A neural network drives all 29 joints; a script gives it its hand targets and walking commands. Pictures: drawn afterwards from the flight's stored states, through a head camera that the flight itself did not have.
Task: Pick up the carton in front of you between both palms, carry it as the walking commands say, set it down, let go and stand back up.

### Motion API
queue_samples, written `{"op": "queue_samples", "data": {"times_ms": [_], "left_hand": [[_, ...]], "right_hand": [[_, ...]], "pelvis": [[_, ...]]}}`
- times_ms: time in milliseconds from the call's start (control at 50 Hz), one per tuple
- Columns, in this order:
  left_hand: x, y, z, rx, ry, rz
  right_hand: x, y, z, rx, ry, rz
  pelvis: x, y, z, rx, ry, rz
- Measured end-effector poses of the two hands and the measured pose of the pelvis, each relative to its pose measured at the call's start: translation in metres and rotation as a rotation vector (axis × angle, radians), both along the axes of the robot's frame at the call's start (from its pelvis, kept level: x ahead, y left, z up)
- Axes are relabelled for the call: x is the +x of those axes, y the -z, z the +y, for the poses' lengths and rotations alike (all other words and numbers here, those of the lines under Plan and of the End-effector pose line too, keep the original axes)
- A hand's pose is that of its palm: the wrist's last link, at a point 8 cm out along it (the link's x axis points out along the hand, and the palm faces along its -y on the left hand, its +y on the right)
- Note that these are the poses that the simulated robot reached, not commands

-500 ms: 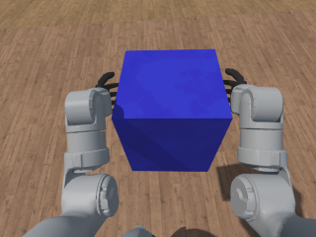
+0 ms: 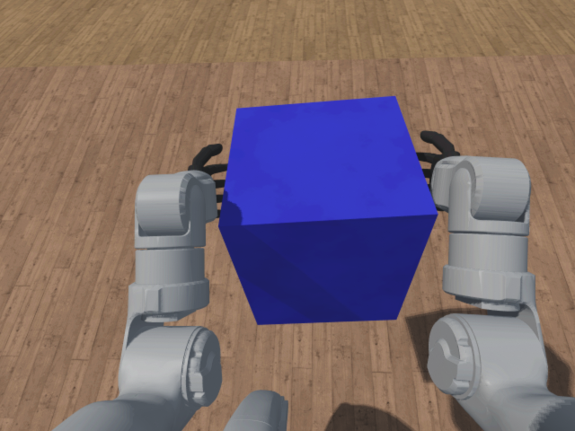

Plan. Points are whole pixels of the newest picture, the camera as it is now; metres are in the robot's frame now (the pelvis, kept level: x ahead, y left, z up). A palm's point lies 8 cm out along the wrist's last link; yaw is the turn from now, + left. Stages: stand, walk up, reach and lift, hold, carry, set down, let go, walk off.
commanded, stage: carry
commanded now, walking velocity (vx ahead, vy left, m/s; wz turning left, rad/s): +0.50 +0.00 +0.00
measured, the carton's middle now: (320, 219) +0.38 +0.02 +0.07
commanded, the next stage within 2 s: none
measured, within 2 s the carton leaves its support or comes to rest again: neither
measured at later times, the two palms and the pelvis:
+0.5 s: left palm (257, 16) +0.71 +0.15 +0.21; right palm (441, 24) +0.68 -0.15 +0.21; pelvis +0.31 +0.04 +0.04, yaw -1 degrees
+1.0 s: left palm out of the picture +1.01 +0.19 +0.26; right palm out of the picture +1.02 -0.11 +0.26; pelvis +0.64 +0.02 +0.08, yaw +0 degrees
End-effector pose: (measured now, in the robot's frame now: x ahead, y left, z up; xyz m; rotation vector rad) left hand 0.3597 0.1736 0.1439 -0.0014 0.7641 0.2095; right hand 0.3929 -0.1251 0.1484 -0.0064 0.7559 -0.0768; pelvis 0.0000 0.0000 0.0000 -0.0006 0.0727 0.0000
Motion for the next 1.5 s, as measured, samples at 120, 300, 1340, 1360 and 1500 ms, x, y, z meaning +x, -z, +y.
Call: {"op": "queue_samples", "data": {"times_ms": [120, 300, 1340, 1360, 1500], "left_hand": [[0.078, -0.029, 0.010, -0.014, -0.016, -0.087], [0.221, -0.036, 0.003, -0.038, 0.099, -0.049], [0.876, -0.146, -0.034, -0.048, 0.139, -0.092], [0.890, -0.149, -0.035, -0.043, 0.131, -0.100], [0.956, -0.143, -0.017, -0.001, 0.042, -0.027]], "right_hand": [[0.075, -0.026, 0.010, 0.019, 0.010, -0.084], [0.176, -0.030, 0.001, -0.041, 0.097, -0.048], [0.815, -0.139, -0.034, -0.023, 0.160, -0.091], [0.833, -0.141, -0.036, -0.018, 0.152, -0.099], [0.942, -0.143, -0.018, -0.006, 0.038, -0.027]], "pelvis": [[0.073, -0.009, 0.008, 0.003, -0.002, 0.013], [0.200, -0.014, 0.039, 0.025, 0.010, -0.003], [0.844, -0.116, 0.025, -0.007, 0.020, 0.015], [0.860, -0.114, 0.021, -0.015, 0.018, 0.013], [0.948, -0.128, -0.002, -0.018, 0.006, -0.006]]}}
